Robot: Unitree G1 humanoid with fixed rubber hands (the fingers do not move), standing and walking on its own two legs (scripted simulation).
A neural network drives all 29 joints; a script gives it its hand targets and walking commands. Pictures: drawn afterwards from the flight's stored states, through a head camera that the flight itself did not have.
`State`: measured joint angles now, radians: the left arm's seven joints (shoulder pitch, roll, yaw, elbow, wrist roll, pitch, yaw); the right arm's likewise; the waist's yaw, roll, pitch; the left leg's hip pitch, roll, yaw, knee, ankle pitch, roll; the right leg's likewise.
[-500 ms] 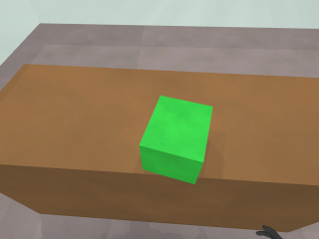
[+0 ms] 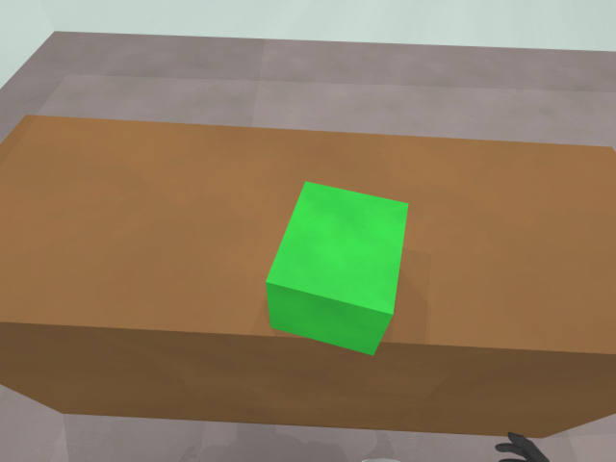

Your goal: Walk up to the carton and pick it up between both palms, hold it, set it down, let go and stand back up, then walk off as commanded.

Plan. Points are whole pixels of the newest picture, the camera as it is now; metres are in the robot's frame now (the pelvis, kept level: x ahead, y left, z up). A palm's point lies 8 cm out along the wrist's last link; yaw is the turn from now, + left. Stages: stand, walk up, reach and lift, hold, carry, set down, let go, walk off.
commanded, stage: walk up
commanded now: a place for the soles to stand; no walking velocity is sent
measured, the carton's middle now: (338, 266) +0.39 -0.04 -0.02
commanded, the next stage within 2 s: reach and lift in 1.34 s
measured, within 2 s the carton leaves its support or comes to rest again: neither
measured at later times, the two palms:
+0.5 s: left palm out of the picture +0.07 +0.27 -0.13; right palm out of the picture +0.10 -0.30 -0.10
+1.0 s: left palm out of the picture +0.06 +0.27 -0.13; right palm out of the picture +0.08 -0.30 -0.10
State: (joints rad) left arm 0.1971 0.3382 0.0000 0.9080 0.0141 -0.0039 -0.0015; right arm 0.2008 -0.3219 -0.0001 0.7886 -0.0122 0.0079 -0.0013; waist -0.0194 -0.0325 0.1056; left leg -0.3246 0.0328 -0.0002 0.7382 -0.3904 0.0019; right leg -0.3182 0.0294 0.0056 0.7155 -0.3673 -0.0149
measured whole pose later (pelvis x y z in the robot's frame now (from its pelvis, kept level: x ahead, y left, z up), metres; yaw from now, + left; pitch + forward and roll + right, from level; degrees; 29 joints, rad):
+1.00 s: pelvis -0.02 -0.02 +0.00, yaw -1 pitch -2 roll -1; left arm 0.20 0.36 0.00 0.91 0.01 -0.03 0.00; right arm 0.17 -0.33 0.00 0.79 -0.01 0.00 -0.01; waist -0.02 -0.02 0.13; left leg -0.35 0.05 0.00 0.77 -0.39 -0.01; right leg -0.31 0.04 0.01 0.74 -0.40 -0.02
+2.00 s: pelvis -0.05 -0.02 +0.01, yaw -1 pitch -4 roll +0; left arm 0.16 0.34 0.05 0.45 0.01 0.32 -0.04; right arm 0.18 -0.18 -0.10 0.74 0.01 -0.21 -0.07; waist 0.02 -0.07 0.14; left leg -0.27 0.03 0.00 0.61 -0.27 -0.03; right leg -0.24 0.01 0.01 0.61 -0.29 0.00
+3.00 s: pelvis -0.05 +0.01 +0.02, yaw -1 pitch -7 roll +0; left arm 0.25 0.41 0.03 0.00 -0.21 0.17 -0.13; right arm 0.46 0.01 0.05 -0.03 0.13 0.03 -0.32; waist 0.04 -0.07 0.14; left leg -0.20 -0.01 0.02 0.55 -0.24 0.01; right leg -0.09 0.00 0.01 0.53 -0.32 0.00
